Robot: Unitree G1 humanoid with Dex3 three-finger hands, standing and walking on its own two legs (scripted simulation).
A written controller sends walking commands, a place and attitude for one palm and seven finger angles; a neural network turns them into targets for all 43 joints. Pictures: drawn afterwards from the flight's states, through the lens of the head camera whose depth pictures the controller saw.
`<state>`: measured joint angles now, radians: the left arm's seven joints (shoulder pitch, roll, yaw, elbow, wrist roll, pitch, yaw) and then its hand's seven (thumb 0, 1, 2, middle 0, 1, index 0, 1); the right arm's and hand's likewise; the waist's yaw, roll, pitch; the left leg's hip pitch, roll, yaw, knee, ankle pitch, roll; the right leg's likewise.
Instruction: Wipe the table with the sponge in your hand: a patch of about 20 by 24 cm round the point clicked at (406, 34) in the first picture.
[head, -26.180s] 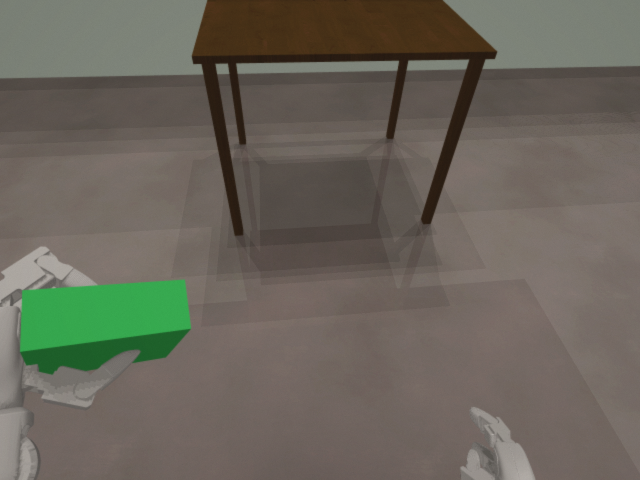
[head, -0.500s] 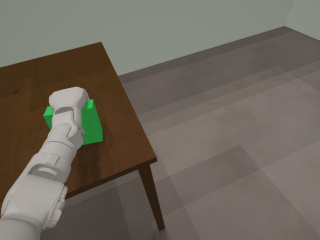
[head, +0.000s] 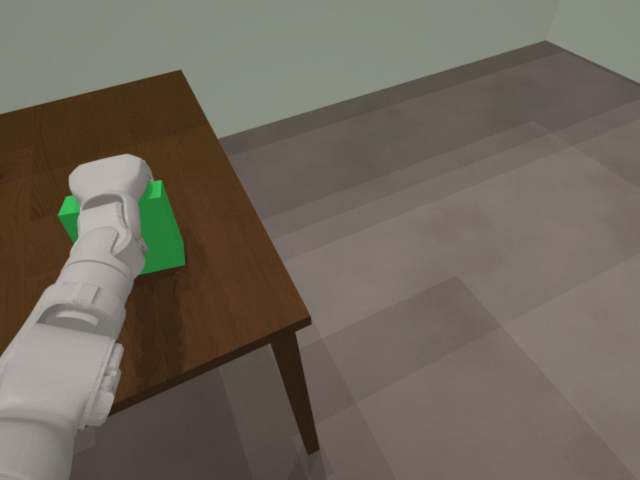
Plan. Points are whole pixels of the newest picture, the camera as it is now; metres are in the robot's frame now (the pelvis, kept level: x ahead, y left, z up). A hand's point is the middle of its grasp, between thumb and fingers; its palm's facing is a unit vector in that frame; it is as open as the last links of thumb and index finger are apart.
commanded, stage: wipe forward along the third lane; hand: left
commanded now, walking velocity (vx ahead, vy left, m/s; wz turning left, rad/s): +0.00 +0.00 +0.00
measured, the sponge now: (133, 243) +0.43 +0.26 +0.07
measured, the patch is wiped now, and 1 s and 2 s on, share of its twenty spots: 1.00 1.00 1.00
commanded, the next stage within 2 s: wipe back along the third lane in 0.10 s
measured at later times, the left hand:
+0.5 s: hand (120, 206) +0.47 +0.27 +0.11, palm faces -0.03 -0.01 -1.00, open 9.3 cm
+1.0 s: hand (119, 218) +0.44 +0.27 +0.11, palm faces +0.06 -0.01 -1.00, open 9.2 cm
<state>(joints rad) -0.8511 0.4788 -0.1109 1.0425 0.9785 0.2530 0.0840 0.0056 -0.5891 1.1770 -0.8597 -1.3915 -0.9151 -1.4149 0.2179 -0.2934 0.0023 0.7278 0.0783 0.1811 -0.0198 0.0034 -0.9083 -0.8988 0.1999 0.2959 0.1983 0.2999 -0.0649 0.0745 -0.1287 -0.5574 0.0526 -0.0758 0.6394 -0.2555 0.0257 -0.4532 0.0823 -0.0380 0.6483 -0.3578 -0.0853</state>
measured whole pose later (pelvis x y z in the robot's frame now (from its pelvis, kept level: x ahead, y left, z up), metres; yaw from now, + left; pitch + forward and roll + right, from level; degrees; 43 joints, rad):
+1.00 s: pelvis +0.04 +0.07 +0.01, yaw +0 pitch +6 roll -1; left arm -0.64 0.25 -0.36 0.67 0.94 0.61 0.19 -0.01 -0.43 1.08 -0.73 -1.48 -0.79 -1.52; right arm 0.08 -0.24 0.01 0.69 0.09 0.29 0.06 0.00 -0.91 -0.90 0.20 0.30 0.20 0.30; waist 0.03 0.07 -0.15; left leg -0.40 -0.02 -0.02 0.58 -0.29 0.03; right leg -0.26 -0.01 0.01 0.52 -0.36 0.01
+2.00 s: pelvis +0.02 +0.02 +0.01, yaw -2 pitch -1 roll +1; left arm -0.18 0.31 -0.35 0.10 0.95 0.66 0.12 0.04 -0.40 1.05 -0.71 -1.49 -0.79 -1.52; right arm 0.05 -0.30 0.02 0.64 0.11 0.26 0.07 0.01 -0.91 -0.90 0.20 0.30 0.19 0.30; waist 0.04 0.11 -0.10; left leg -0.26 0.02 -0.01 0.55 -0.27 -0.03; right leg -0.18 0.04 0.02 0.59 -0.39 -0.05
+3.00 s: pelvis +0.02 +0.02 +0.01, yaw -2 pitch -1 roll +1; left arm -0.06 0.42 -0.20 -0.03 0.90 0.56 0.02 -0.05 -0.47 1.09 -0.81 -1.43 -0.86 -1.43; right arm 0.04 -0.29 0.03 0.65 0.08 0.21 -0.03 0.01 -0.91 -0.90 0.20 0.30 0.20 0.30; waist 0.06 0.11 -0.06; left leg -0.26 0.03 -0.01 0.53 -0.25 -0.03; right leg -0.18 0.04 0.02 0.57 -0.36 -0.05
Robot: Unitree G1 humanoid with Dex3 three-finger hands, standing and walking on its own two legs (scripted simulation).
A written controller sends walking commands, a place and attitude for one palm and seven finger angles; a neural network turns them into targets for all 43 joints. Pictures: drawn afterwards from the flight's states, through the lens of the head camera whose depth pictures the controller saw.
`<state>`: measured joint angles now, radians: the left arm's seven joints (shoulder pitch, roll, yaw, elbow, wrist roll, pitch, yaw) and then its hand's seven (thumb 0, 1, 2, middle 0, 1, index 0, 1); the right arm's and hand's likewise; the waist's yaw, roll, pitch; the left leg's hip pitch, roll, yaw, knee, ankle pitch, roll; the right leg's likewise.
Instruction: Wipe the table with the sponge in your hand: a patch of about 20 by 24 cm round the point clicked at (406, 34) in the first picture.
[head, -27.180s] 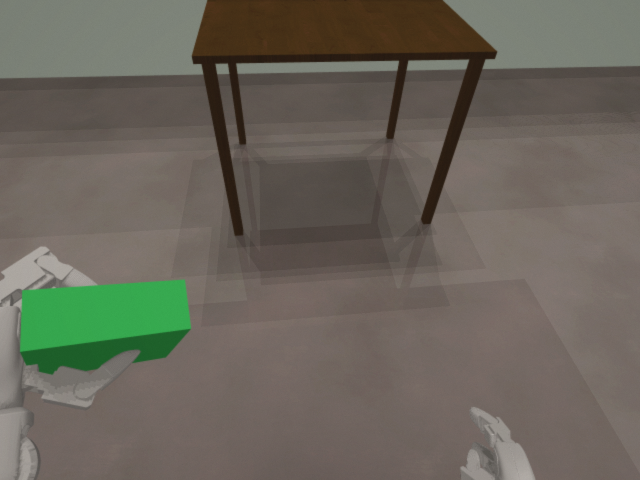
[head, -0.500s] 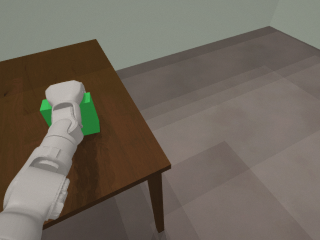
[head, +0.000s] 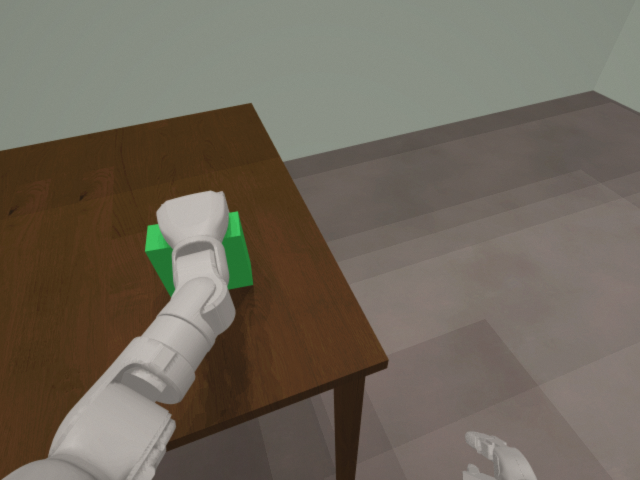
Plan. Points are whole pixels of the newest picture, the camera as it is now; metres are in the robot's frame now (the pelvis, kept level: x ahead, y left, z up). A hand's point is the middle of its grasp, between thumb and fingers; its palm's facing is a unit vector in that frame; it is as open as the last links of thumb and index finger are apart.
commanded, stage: wipe back along the third lane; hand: left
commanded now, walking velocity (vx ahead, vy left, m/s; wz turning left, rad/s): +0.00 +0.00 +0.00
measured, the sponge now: (207, 266) +0.40 +0.21 +0.05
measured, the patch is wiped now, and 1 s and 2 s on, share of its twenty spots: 1.00 1.00 1.00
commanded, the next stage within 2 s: slide back across to the middle lane in 0.88 s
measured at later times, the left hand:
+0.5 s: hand (225, 280) +0.33 +0.15 +0.10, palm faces +0.12 -0.06 -0.99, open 9.1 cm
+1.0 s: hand (233, 308) +0.29 +0.13 +0.10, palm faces +0.10 -0.07 -0.99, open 9.1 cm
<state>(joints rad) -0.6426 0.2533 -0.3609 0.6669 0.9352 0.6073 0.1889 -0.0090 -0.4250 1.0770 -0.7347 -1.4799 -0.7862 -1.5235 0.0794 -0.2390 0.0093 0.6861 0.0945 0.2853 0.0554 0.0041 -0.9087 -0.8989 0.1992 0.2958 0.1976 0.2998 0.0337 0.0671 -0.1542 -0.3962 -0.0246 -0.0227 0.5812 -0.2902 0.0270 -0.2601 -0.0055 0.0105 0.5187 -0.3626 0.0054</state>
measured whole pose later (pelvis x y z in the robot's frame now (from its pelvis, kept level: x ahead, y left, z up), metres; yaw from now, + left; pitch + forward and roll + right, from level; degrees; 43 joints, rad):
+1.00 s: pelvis -0.02 -0.05 +0.00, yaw -2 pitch -1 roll +1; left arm -0.18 0.31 -0.35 0.10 0.95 0.66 0.12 0.04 -0.40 1.05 -0.71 -1.49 -0.79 -1.52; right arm 0.05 -0.30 0.02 0.64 0.11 0.26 0.07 0.01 -0.91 -0.90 0.20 0.30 0.19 0.30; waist 0.04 0.11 -0.10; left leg -0.26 0.02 -0.01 0.55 -0.27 -0.03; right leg -0.18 0.04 0.02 0.59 -0.39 -0.05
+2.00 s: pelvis -0.03 -0.05 +0.00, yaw -2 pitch -1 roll +1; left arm -0.06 0.42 -0.20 -0.03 0.90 0.56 0.02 -0.05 -0.47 1.09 -0.81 -1.43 -0.86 -1.43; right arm 0.04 -0.29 0.03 0.65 0.08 0.21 -0.03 0.01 -0.91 -0.90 0.20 0.30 0.20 0.30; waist 0.06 0.11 -0.06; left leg -0.26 0.03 -0.01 0.53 -0.25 -0.03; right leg -0.18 0.04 0.02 0.57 -0.36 -0.05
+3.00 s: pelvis -0.04 -0.08 -0.01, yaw +0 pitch +7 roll +1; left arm -0.64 0.60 -0.01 0.87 0.97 0.12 0.01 0.01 -0.56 1.14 -0.87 -1.37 -0.90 -1.41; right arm 0.21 -0.32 0.00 0.72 0.08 0.18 -0.06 0.00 -0.91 -0.90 0.20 0.30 0.20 0.30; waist -0.01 0.08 -0.09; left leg -0.51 0.06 -0.08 0.63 -0.26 0.04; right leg -0.41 0.09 -0.05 0.65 -0.36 -0.10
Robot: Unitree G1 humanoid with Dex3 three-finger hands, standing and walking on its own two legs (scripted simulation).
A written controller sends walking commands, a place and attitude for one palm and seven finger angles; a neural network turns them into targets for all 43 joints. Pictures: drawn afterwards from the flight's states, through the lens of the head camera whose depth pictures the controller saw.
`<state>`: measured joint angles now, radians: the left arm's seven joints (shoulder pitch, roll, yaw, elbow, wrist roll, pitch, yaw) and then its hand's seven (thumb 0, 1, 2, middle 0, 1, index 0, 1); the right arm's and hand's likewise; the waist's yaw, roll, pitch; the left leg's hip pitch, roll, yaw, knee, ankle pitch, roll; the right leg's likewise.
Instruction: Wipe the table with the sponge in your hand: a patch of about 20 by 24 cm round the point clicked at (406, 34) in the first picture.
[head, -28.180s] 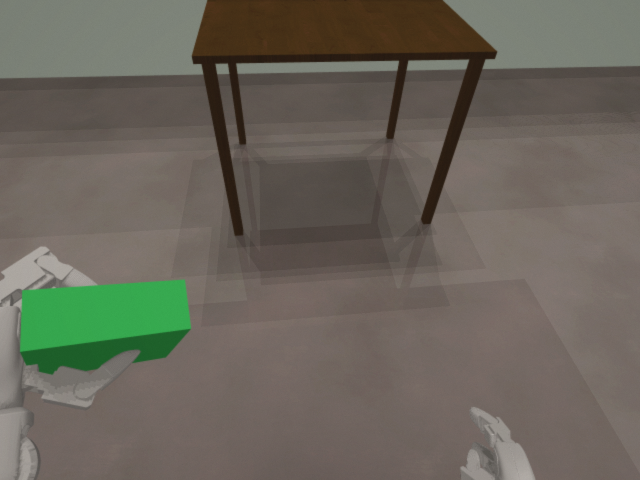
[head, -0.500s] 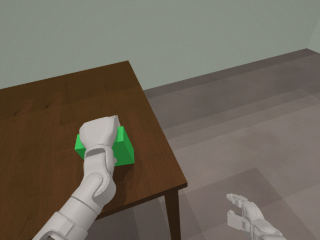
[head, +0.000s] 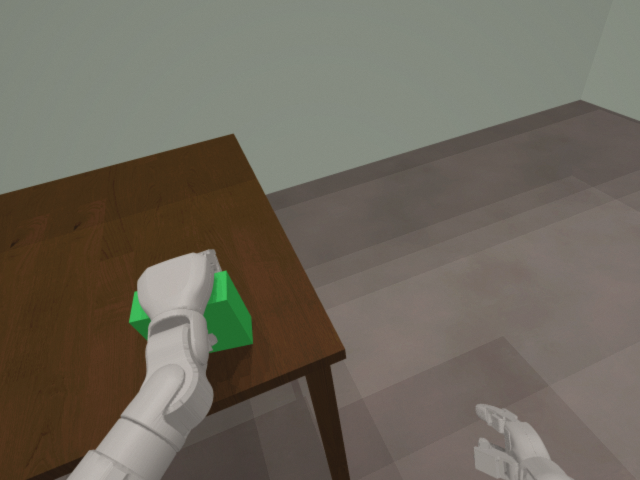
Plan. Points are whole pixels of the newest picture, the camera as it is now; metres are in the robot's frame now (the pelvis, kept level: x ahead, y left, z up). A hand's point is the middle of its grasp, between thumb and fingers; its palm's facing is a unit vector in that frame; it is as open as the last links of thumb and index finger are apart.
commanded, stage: slide back across to the middle lane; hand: left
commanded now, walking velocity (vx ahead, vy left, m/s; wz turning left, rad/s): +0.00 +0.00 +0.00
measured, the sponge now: (202, 326) +0.31 +0.20 +0.06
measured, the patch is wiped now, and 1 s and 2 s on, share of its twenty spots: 1.00 1.00 1.00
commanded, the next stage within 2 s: wipe forward along the middle lane in 0.62 s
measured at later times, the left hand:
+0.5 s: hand (168, 322) +0.28 +0.21 +0.11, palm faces +0.16 -0.22 -0.96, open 9.1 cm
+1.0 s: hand (151, 325) +0.28 +0.24 +0.10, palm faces +0.05 -0.10 -0.99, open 9.2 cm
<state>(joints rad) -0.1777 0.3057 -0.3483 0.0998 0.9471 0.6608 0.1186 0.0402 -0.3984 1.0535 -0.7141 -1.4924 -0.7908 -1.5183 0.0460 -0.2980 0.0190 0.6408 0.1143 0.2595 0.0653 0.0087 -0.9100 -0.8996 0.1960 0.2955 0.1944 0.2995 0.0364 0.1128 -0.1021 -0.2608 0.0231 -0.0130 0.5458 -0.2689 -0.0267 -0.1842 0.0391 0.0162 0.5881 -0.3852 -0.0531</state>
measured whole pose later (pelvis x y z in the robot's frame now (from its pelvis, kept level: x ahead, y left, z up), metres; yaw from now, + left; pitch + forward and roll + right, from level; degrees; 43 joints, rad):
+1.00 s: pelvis -0.01 +0.00 +0.00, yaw +0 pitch -1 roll +1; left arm -0.06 0.42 -0.20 -0.03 0.90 0.56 0.02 -0.05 -0.47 1.09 -0.81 -1.43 -0.86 -1.43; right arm 0.04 -0.29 0.03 0.65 0.08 0.21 -0.03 0.01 -0.91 -0.90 0.20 0.30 0.20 0.30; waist 0.06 0.11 -0.06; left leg -0.26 0.03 -0.01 0.53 -0.25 -0.03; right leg -0.18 0.04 0.02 0.57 -0.36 -0.05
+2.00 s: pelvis -0.02 -0.03 -0.01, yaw +2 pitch +7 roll +1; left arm -0.64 0.60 -0.01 0.87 0.97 0.12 0.01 0.01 -0.56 1.14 -0.87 -1.37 -0.90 -1.41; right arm 0.21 -0.32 0.00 0.72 0.08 0.18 -0.06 0.00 -0.91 -0.90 0.20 0.30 0.20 0.30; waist -0.01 0.08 -0.09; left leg -0.51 0.06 -0.08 0.63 -0.26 0.04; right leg -0.41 0.09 -0.05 0.65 -0.36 -0.10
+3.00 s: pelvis +0.00 +0.05 +0.00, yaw +0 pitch +7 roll -2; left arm -0.61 0.65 0.05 0.82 0.98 0.12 0.03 -0.01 -0.50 1.12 -0.80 -1.42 -0.84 -1.49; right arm 0.23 -0.30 -0.02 0.68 0.09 0.23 -0.02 0.00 -0.91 -0.90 0.20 0.30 0.20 0.30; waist -0.02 0.05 -0.10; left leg -0.46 0.00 -0.03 0.61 -0.28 0.03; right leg -0.31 0.03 0.02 0.51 -0.32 0.00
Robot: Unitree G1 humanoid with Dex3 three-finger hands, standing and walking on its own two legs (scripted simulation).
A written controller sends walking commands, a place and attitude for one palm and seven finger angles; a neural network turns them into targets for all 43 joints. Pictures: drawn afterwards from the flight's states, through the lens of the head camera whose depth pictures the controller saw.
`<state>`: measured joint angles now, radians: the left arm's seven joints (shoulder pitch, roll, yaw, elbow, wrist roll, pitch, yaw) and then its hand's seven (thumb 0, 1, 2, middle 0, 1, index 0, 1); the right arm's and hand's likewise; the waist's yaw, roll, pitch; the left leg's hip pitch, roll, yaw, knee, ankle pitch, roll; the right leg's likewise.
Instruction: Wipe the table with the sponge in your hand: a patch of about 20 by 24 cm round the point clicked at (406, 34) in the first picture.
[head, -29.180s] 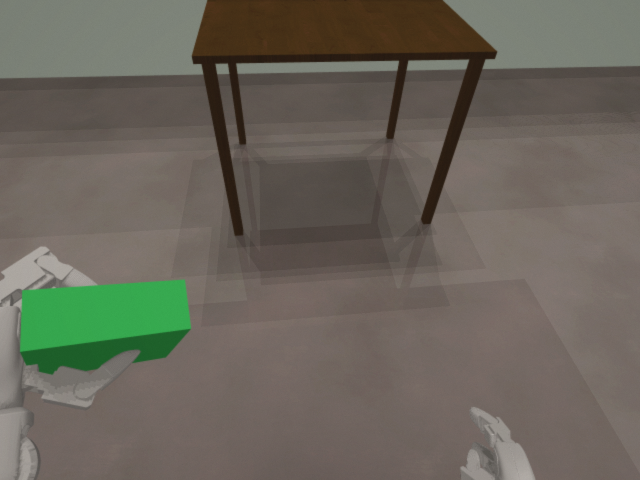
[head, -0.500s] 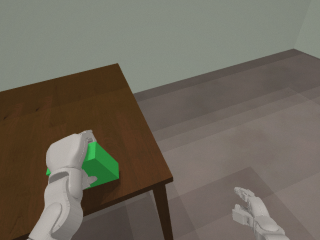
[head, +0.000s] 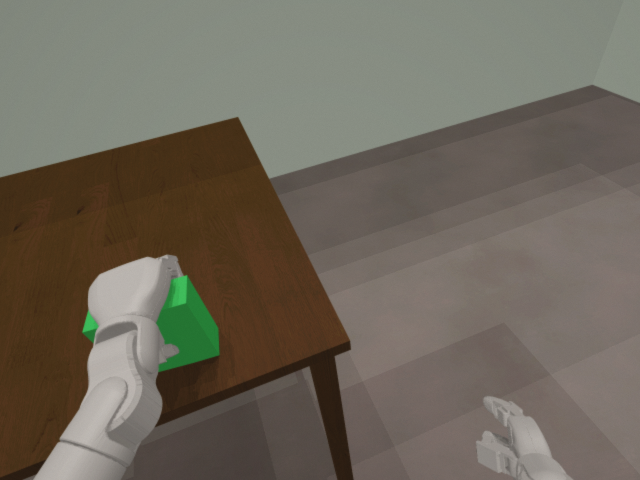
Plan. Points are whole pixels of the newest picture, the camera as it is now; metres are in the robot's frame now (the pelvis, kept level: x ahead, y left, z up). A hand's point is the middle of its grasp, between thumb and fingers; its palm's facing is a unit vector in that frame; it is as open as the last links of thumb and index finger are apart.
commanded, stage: wipe forward along the middle lane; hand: left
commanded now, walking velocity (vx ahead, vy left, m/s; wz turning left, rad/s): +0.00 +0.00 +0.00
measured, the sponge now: (164, 338) +0.28 +0.25 +0.05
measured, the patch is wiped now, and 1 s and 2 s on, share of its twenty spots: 1.00 1.00 1.00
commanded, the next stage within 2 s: slide back across to the first lane in 1.34 s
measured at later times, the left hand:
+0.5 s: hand (152, 289) +0.33 +0.27 +0.09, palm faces -0.06 -0.04 -1.00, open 9.2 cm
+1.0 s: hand (145, 265) +0.37 +0.30 +0.10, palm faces -0.12 +0.00 -0.99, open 9.2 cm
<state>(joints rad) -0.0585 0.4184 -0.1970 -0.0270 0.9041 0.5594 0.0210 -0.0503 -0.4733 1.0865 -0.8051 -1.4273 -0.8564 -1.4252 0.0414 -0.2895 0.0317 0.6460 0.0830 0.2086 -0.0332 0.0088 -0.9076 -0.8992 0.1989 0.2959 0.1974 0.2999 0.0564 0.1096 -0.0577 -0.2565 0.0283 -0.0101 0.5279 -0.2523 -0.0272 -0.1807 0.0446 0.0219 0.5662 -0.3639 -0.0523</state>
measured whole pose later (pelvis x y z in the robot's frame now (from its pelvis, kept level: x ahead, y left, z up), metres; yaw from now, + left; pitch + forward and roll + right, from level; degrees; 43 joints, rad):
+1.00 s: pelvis -0.02 -0.04 -0.01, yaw +2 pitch +7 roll +1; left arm -0.64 0.60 -0.01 0.87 0.97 0.12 0.01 0.01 -0.56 1.14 -0.87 -1.37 -0.90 -1.41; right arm 0.21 -0.32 0.00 0.72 0.08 0.18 -0.06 0.00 -0.91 -0.90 0.20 0.30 0.20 0.30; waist -0.01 0.08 -0.09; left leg -0.51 0.06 -0.08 0.63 -0.26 0.04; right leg -0.41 0.09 -0.05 0.65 -0.36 -0.10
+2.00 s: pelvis +0.01 +0.05 +0.00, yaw +1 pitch +7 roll -2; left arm -0.61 0.65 0.05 0.82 0.98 0.12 0.03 -0.01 -0.50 1.12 -0.80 -1.42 -0.84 -1.49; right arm 0.23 -0.30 -0.02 0.68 0.09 0.23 -0.02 0.00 -0.91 -0.90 0.20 0.30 0.20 0.30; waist -0.02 0.05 -0.10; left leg -0.46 0.00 -0.03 0.61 -0.28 0.03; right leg -0.31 0.03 0.02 0.51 -0.32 0.00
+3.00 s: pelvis +0.03 +0.04 +0.00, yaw +2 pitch +4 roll -1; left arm -0.15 0.59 0.04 0.25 0.88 0.29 0.03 -0.02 -0.42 1.08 -0.75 -1.47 -0.78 -1.54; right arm 0.13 -0.30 0.00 0.63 0.09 0.21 0.01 0.01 -0.91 -0.90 0.20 0.30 0.20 0.30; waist 0.03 0.10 -0.08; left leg -0.35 0.00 -0.04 0.57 -0.30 0.01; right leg -0.21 0.02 0.00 0.49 -0.36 -0.01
